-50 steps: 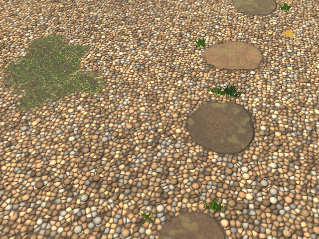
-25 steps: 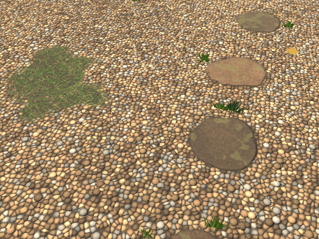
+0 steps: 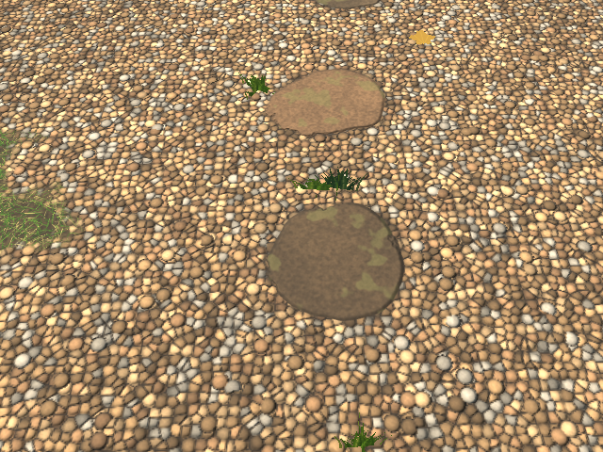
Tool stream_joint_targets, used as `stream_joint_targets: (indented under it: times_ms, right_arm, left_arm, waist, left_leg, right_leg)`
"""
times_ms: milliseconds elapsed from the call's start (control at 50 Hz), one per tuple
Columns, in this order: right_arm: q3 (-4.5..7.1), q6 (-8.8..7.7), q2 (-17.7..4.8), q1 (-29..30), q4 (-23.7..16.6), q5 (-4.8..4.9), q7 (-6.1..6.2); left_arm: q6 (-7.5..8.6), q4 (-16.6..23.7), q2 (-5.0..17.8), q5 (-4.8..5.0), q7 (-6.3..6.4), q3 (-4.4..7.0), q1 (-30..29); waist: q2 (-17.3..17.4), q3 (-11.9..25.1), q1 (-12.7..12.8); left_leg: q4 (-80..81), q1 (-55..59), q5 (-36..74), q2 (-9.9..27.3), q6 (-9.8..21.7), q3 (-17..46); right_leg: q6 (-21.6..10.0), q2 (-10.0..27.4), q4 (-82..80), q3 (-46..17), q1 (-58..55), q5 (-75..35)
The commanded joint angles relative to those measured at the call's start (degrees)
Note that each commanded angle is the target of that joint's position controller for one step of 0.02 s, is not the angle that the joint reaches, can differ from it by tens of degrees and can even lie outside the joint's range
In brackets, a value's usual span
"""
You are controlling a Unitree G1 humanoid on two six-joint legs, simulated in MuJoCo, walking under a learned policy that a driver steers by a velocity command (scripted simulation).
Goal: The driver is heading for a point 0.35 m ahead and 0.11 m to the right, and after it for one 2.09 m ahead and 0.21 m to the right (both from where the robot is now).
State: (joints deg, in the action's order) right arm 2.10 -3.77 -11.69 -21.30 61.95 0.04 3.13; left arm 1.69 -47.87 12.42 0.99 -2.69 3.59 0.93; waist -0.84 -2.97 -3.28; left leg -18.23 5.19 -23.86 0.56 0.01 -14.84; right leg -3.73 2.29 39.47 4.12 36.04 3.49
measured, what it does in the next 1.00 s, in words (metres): walks ahead, turning right: right foot, then left foot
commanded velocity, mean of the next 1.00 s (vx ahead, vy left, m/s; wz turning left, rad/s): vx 0.04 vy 0.00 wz -0.45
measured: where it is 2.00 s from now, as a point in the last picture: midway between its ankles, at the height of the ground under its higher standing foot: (314, 441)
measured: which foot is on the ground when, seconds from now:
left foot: down 0.00-0.06, up 0.08-0.56, down 0.58-0.96, up 0.98-1.00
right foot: up 0.00-0.04, down 0.06-0.58, up 0.60-0.92, down 0.94-1.00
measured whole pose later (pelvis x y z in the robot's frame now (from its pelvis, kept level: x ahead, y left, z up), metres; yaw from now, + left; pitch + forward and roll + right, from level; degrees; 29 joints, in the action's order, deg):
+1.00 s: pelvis +0.15 +0.00 +0.01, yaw -26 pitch +1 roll +0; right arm 2.2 -1.1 -14.9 -13.0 44.5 0.3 -0.2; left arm -2.4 -37.9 13.7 -0.6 1.5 2.9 8.7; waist 1.3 -1.6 -2.9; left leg -32.2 -16.9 -18.7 2.5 -1.4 0.9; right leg -0.1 -0.2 28.2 -1.5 14.3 15.3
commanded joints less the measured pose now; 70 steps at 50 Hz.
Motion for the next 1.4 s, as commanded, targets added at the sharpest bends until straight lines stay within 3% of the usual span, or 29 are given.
stream_joint_targets:
  times_ms: [20,40,60,80,100,120,160,240,340,500,560,580,600,620,640,680,760,840,940,980,1000,1060,1140,1220,1300,1320,1340,1380,1400]
  right_arm:
    - [2.80,0.52,-12.7,3.7,-4.5,1.01,0.92]
    - [2.82,0.58,-12.5,5.6,-5.8,1.15,0.64]
    - [2.27,0.10,-10.5,4.2,-7.2,-0.22,-0.06]
    - [0.93,-1.04,-4.8,-1.7,-8.8,-2.78,-1.27]
    - [1.31,-2.09,-7.6,-2.8,-9.8,-0.38,-2.43]
    - [1.88,-2.09,-9.3,3.9,-11.8,1.79,-2.46]
    - [2.66,-0.34,-10.4,7.5,-12.2,0.49,-0.69]
    - [3.14,2.12,-9.3,7.1,-14.4,-1.03,0.61]
    - [3.05,3.05,-9.4,13.1,-17.5,-0.87,1.27]
    - [2.76,0.90,-10.0,16.2,-19.9,0.22,-0.22]
    - [3.25,0.15,-10.9,10.6,-18.7,0.55,-1.34]
    - [4.05,0.21,-13.7,8.6,-18.4,-0.15,-1.37]
    - [5.02,1.13,-19.0,11.2,-19.4,-1.64,-0.95]
    - [4.68,1.40,-16.3,10.8,-20.2,-3.21,-1.16]
    - [3.99,1.44,-13.5,13.1,-21.8,-2.63,-0.99]
    - [3.24,1.85,-10.6,15.6,-22.9,-0.92,-0.72]
    - [3.23,3.05,-11.3,12.4,-22.8,-1.02,-0.20]
    - [3.20,3.29,-12.2,12.2,-22.4,-0.33,-1.07]
    - [2.46,2.29,-12.2,8.8,-20.6,1.46,-3.02]
    - [0.88,0.87,-7.3,7.0,-22.4,-0.22,-3.94]
    - [1.32,1.06,-9.6,10.2,-22.8,0.22,-3.58]
    - [3.32,3.38,-12.6,11.4,-22.8,0.84,-2.42]
    - [3.10,5.55,-9.2,8.7,-23.1,0.99,-2.10]
    - [2.41,5.45,-8.8,11.5,-26.1,1.39,-4.14]
    - [3.85,4.30,-10.5,-1.3,-21.1,1.27,-4.60]
    - [5.10,3.76,-14.2,-6.9,-20.0,1.55,-3.95]
    - [6.43,2.19,-22.7,-8.3,-22.5,0.95,-4.27]
    - [4.25,-0.13,-15.6,-3.1,-24.1,-0.30,-4.47]
    - [3.63,-0.39,-13.8,-0.8,-24.9,0.18,-4.19]
  left_arm:
    - [0.10,2.5,7.2,-0.22,-0.91,2.47,8.4]
    - [0.31,1.0,10.4,-0.20,-0.53,4.01,14.7]
    - [0.09,0.8,14.4,-0.42,0.93,5.12,17.6]
    - [-0.07,3.5,18.3,-1.91,1.87,4.97,13.3]
    - [0.06,4.6,16.3,-2.55,1.24,4.11,14.7]
    - [0.45,6.0,13.2,-1.90,1.18,3.50,10.2]
    - [0.86,7.1,9.3,0.03,1.55,2.38,3.5]
    - [0.80,7.3,11.2,-1.54,2.40,2.97,4.8]
    - [-0.96,8.8,12.5,-0.45,4.29,3.34,6.6]
    - [-2.83,10.8,12.7,-0.63,5.17,3.42,8.3]
    - [-3.71,12.3,12.1,0.18,5.38,3.05,6.9]
    - [-3.96,12.7,10.0,0.29,5.50,2.40,8.4]
    - [-3.70,13.6,7.0,0.41,5.24,1.89,12.1]
    - [-2.68,14.2,12.4,-0.28,4.77,3.32,10.7]
    - [-2.47,13.1,15.6,-0.40,4.44,4.42,11.6]
    - [-3.80,11.0,13.6,-0.17,4.72,4.37,13.2]
    - [-4.49,13.9,8.7,0.51,4.20,2.56,8.8]
    - [-3.73,15.0,5.3,-0.99,3.78,0.71,7.7]
    - [-3.27,12.6,9.4,-1.03,3.94,2.05,11.6]
    - [-3.84,12.8,16.3,-2.20,5.15,3.51,12.2]
    - [-3.58,13.1,12.4,-2.31,4.76,2.85,10.1]
    - [-2.23,13.3,12.1,-2.10,5.06,2.92,9.7]
    - [-1.48,12.8,10.6,-1.14,5.29,2.71,5.3]
    - [-1.34,11.8,12.7,-0.25,4.73,3.52,6.9]
    - [-0.55,10.7,10.5,0.61,3.39,2.82,5.8]
    - [-0.17,11.5,6.7,-0.65,2.91,1.69,4.5]
    - [1.16,16.8,5.2,-1.02,2.77,1.07,-0.6]
    - [3.64,16.3,11.2,2.05,1.79,2.42,-1.9]
    - [4.07,14.5,11.7,0.88,1.80,2.72,0.3]
  waist:
    - [8.1,4.8,8.5]
    - [6.3,8.2,12.0]
    - [-2.6,12.2,11.9]
    - [-14.6,18.8,4.2]
    - [-9.9,30.1,6.4]
    - [-4.4,21.5,6.3]
    - [3.3,9.6,3.1]
    - [-1.8,8.8,1.1]
    - [-4.3,10.3,3.1]
    - [-8.0,9.9,4.9]
    - [-7.9,10.1,1.3]
    - [-3.6,11.5,1.6]
    - [13.5,10.8,6.1]
    - [17.9,10.3,4.2]
    - [11.9,9.8,4.7]
    - [7.3,7.8,5.2]
    - [9.9,5.5,2.2]
    - [11.6,8.4,2.0]
    - [10.1,6.0,3.7]
    - [-9.9,10.9,0.8]
    - [-11.6,9.9,3.0]
    - [-12.1,5.2,5.2]
    - [-7.8,4.4,2.6]
    - [-9.1,5.7,4.7]
    - [-2.9,4.8,-0.9]
    - [8.7,4.5,-2.6]
    - [21.3,2.7,-2.8]
    - [11.3,-1.4,-1.3]
    - [7.6,-2.1,0.5]
  left_leg:
    - [-14.4,-5.6,67.2,14.2,4.3,2.6]
    - [-25.2,-8.3,61.1,12.0,2.6,2.4]
    - [-43.2,-20.0,31.6,7.1,-0.9,2.5]
    - [-64.5,-36.5,-17.1,-4.2,-3.8,8.9]
    - [-70.2,-38.2,-16.3,-3.8,-3.1,21.7]
    - [-69.2,-42.8,-10.8,-1.7,-1.9,21.0]
    - [-59.0,-41.9,-2.8,2.8,-2.0,20.0]
    - [-47.2,-34.9,2.0,2.3,-2.8,19.5]
    - [-36.6,-39.1,7.0,0.9,-4.8,21.4]
    - [-20.9,-32.7,5.4,-2.2,-4.0,21.9]
    - [-4.7,-21.3,13.2,-1.8,-1.8,20.2]
    - [-1.5,-13.1,17.4,5.5,0.6,24.5]
    - [-1.1,-7.2,31.3,18.6,8.2,38.0]
    - [0.2,-9.3,37.9,24.1,15.5,45.7]
    - [-1.2,-10.1,38.7,22.9,15.1,40.4]
    - [-3.1,-10.9,35.9,15.8,10.3,30.1]
    - [-1.1,-11.2,35.2,12.6,11.5,23.0]
    - [-2.2,-12.9,35.9,12.6,12.6,22.0]
    - [-5.1,-22.1,26.6,9.9,7.2,24.9]
    - [-14.5,-31.1,2.2,1.8,-0.2,16.9]
    - [-18.4,-29.7,-2.1,1.6,-2.0,14.9]
    - [-38.7,-37.2,-10.7,1.1,-3.2,15.9]
    - [-40.8,-36.6,-5.0,2.3,-3.9,15.6]
    - [-27.5,-29.4,-0.7,2.6,-0.7,11.8]
    - [-12.1,-10.4,4.3,-2.7,4.1,7.3]
    - [-6.0,-3.3,0.1,5.8,7.8,21.6]
    - [5.2,0.6,-10.2,20.1,19.6,56.3]
    - [9.9,-3.5,-16.8,21.2,19.8,56.0]
    - [8.3,-5.3,-12.1,18.3,17.1,49.6]
  right_leg:
    - [-3.6,-4.9,-3.1,2.9,-16.0,2.7]
    - [-5.6,-6.2,-9.5,1.7,-25.2,-2.4]
    - [-8.7,1.0,-11.1,-9.2,-38.2,-20.0]
    - [-19.3,15.8,-7.5,-34.1,-50.7,-51.9]
    - [-25.1,20.1,-15.6,-43.1,-51.0,-35.7]
    - [-21.6,16.6,-18.6,-37.4,-44.4,-21.1]
    - [-14.6,10.6,-21.7,-27.1,-27.5,-9.2]
    - [-12.8,5.7,-22.7,-22.4,-16.6,-9.9]
    - [-10.3,4.4,-22.5,-26.4,-19.5,6.7]
    - [-8.6,3.8,-19.1,-33.1,-23.2,5.5]
    - [-5.6,1.2,-14.7,-33.5,-21.9,-0.8]
    - [-2.9,-2.0,-9.0,-30.1,-16.3,7.3]
    - [0.8,-11.8,3.4,-17.8,-4.4,26.5]
    - [3.5,-11.4,16.5,-14.5,1.8,33.8]
    - [4.9,-8.5,24.3,-14.7,2.0,29.9]
    - [7.1,-7.3,30.4,-12.8,2.5,23.5]
    - [9.4,-5.4,26.2,-8.1,2.3,18.5]
    - [8.5,-2.9,8.3,-5.9,-10.7,21.5]
    - [4.1,-2.5,-20.6,-6.0,-32.5,0.3]
    - [-4.7,13.6,-15.3,-17.7,-38.8,-18.0]
    - [-8.6,14.8,-17.6,-18.7,-32.7,-11.0]
    - [-10.7,16.6,-19.6,-19.0,-30.5,-13.3]
    - [-9.1,14.7,-19.5,-11.3,-27.5,-15.0]
    - [-7.9,14.5,-24.0,-10.0,-25.5,14.6]
    - [-3.2,10.8,-13.7,-3.7,-14.8,27.4]
    - [1.4,6.4,5.5,2.9,-4.9,28.0]
    - [4.6,-4.5,22.6,0.0,15.4,34.6]
    - [1.6,0.8,28.4,-9.6,19.7,25.6]
    - [1.4,2.2,26.9,-9.1,17.9,19.7]
Keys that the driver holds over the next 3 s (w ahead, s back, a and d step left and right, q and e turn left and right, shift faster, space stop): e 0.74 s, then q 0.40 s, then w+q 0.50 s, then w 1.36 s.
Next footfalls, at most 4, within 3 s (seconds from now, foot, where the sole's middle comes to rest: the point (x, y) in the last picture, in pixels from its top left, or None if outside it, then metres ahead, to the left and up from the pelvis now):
0.06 right None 0.20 -0.09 -0.76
0.58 left None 0.25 0.11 -0.76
0.94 right None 0.12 -0.13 -0.76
1.32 left None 0.22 0.11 -0.76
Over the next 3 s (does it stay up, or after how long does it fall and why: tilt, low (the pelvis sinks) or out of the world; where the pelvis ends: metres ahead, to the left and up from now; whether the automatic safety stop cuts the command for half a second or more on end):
stays up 1.04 -0.03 0.01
